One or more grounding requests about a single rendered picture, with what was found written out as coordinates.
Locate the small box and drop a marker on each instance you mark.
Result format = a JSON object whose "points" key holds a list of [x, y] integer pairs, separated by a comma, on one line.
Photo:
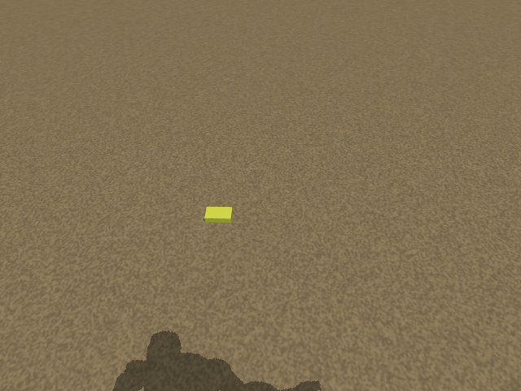
{"points": [[218, 214]]}

